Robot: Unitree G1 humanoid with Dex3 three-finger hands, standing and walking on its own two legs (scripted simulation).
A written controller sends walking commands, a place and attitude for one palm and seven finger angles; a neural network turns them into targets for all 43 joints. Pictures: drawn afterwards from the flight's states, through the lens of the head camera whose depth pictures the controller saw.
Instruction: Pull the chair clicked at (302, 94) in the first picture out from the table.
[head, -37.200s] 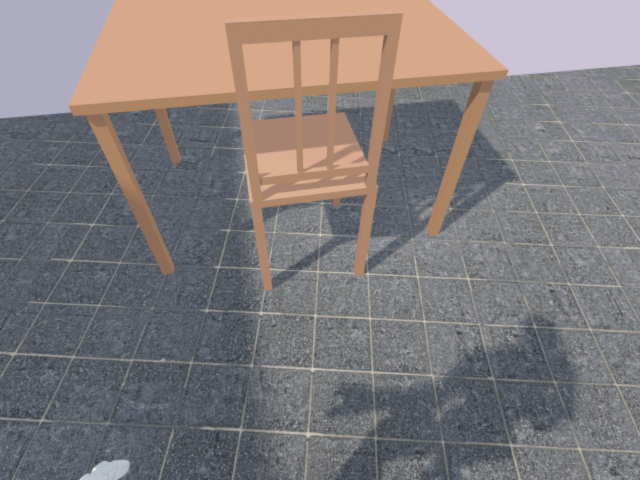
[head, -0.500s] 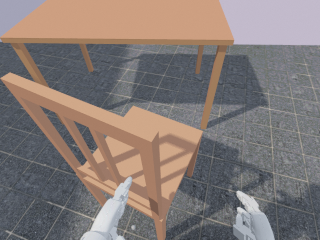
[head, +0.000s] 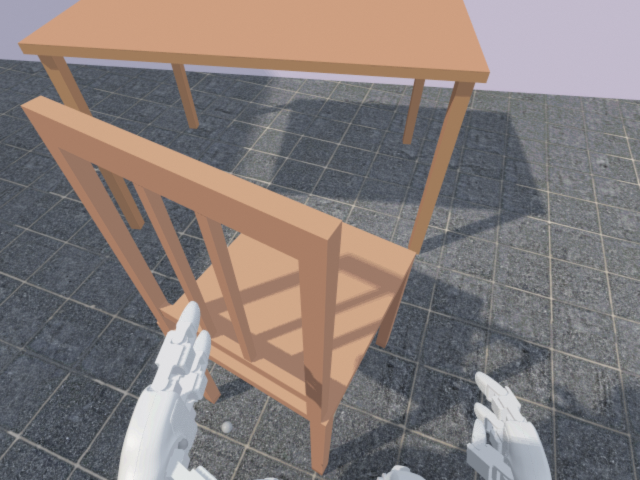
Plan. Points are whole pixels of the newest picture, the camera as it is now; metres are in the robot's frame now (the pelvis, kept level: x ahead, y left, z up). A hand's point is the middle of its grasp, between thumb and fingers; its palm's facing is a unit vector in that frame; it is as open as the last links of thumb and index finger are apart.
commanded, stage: draw the hand back to the body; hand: left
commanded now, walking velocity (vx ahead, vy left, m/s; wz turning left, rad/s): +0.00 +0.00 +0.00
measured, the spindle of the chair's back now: (184, 274) +0.38 +0.22 +0.03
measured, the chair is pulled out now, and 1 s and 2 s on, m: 0.57 0.57 0.57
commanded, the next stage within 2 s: step back with the hand held close in 1.36 s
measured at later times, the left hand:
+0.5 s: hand (129, 393) +0.18 +0.18 +0.14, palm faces +0.23 -0.92 -0.32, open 15.9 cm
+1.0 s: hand out of the picture +0.23 +0.26 +0.24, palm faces +0.48 -0.76 -0.44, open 9.2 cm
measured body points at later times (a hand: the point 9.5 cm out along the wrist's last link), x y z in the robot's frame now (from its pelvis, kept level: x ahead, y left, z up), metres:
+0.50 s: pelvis +0.01 +0.00 +0.04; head +0.00 -0.03 +0.49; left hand +0.16 +0.23 +0.16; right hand +0.19 -0.23 -0.03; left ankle -0.02 +0.11 -0.66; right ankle +0.04 -0.12 -0.66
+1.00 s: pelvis +0.04 +0.00 +0.07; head +0.02 -0.02 +0.52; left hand +0.20 +0.30 +0.26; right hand +0.22 -0.22 -0.02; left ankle -0.02 +0.11 -0.66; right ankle +0.04 -0.12 -0.66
